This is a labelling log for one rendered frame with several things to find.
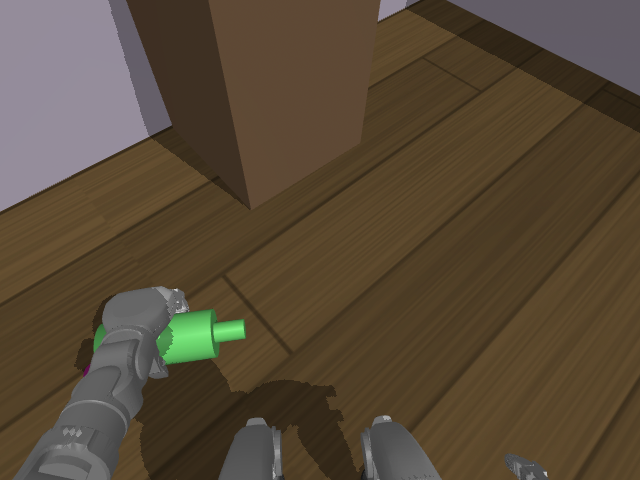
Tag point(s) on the left robot hand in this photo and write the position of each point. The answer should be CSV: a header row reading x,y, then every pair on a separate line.
x,y
150,308

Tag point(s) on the left robot arm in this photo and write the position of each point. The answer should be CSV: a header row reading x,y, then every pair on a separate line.
x,y
83,444

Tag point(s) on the right robot hand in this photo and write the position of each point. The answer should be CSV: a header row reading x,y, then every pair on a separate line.
x,y
525,469

